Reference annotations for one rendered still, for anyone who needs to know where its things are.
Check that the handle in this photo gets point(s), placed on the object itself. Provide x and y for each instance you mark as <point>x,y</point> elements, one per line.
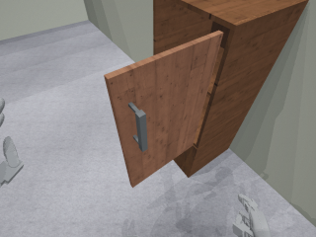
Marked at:
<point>141,127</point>

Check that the robot right hand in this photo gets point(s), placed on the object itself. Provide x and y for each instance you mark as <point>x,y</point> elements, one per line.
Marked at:
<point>255,223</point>

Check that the robot left hand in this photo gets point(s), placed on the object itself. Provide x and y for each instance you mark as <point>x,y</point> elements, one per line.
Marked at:
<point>12,166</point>

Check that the cupboard door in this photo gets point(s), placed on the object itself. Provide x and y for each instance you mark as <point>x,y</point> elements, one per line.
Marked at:
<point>170,87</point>

